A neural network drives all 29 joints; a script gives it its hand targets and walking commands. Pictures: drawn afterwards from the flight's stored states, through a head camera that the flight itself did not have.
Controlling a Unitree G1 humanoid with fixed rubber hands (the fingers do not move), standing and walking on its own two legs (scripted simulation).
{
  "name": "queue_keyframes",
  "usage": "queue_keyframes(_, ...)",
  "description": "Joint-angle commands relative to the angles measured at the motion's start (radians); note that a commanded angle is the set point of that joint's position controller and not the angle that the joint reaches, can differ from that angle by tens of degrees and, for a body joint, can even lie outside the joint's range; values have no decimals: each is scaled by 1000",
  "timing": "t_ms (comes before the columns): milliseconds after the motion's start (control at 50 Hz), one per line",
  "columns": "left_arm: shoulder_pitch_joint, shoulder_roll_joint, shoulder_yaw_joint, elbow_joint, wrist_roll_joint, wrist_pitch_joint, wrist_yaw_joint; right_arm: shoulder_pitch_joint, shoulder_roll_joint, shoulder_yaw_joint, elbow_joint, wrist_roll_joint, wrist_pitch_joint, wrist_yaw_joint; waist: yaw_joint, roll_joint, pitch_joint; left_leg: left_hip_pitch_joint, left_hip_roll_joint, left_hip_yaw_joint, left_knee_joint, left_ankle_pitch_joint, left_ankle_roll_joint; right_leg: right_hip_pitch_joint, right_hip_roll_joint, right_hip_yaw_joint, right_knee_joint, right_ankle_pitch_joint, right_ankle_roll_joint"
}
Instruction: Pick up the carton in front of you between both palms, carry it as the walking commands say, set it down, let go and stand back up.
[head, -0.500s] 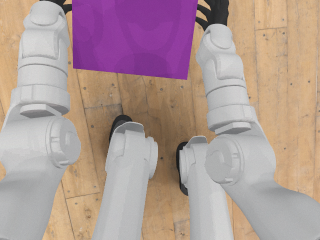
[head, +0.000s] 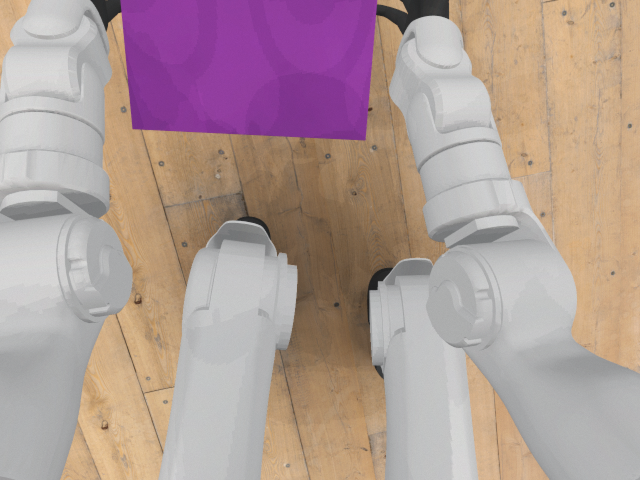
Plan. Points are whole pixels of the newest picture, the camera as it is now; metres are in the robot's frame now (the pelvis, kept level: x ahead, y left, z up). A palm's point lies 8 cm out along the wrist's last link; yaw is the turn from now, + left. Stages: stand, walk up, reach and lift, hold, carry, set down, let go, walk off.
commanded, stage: set down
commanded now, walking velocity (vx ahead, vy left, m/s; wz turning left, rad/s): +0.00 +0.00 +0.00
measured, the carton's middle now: (264, 37) +0.50 +0.18 -0.26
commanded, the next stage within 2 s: none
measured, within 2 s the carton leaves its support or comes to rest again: rests again in 0.32 s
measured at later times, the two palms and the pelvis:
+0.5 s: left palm (101, 3) +0.48 +0.32 -0.19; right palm (426, 20) +0.55 +0.02 -0.19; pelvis -0.01 -0.01 -0.01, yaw +0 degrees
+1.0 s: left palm (48, 33) +0.44 +0.38 -0.22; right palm (431, 44) +0.54 +0.00 -0.22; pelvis -0.01 +0.00 -0.02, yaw +1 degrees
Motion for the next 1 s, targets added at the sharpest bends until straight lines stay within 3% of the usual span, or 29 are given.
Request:
queue_keyframes(0,-537,-690,-244,-114,-101,-48,-238,-600,783,371,-59,85,-29,242,155,-53,-1083,695,-61,157,-124,382,53,269,-11,-184,-155,228,-68)
queue_keyframes(280,-490,-603,-151,3,-47,-47,-246,-605,674,318,43,76,-38,255,174,-115,-907,580,-43,137,-123,265,78,246,-18,-161,-147,163,-81)
queue_keyframes(480,-399,-544,-103,83,0,-48,-248,-511,595,265,125,48,-46,257,165,-96,-780,528,-36,125,-110,255,89,206,-17,-155,-129,166,-86)
queue_keyframes(640,-330,-476,-79,122,1,-63,-238,-439,536,259,125,35,-56,242,161,-87,-729,515,-33,117,-94,283,83,215,-23,-156,-106,200,-77)
queue_keyframes(720,-281,-282,-6,150,16,-90,-195,-390,360,243,106,29,-58,204,161,-80,-742,521,-23,125,-88,258,58,285,-42,-157,-99,189,-66)
queue_keyframes(780,-168,189,127,167,19,-161,-76,-290,-59,208,104,68,-80,96,167,-43,-767,566,5,134,-84,255,39,344,-77,-161,-91,182,-44)
queue_keyframes(820,-217,371,130,129,-47,-216,-8,-297,-193,246,97,138,-95,45,179,-2,-817,613,19,128,-77,287,38,362,-95,-145,-74,209,-42)
queue_keyframes(880,-288,396,83,94,-137,-252,0,-350,-203,307,55,219,-99,34,163,10,-889,668,28,120,-56,345,44,411,-112,-134,-63,257,-42)
queue_keyframes(980,-377,393,-15,44,-252,-233,-44,-423,-228,321,-87,235,-80,27,108,16,-997,772,33,120,-55,399,58,460,-128,-166,-71,253,-35)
